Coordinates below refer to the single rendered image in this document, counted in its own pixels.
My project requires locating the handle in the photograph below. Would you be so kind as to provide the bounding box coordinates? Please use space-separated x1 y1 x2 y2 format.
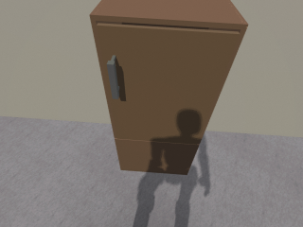
107 55 120 99

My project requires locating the cupboard door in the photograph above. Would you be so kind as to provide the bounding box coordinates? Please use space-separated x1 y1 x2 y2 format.
97 23 240 145

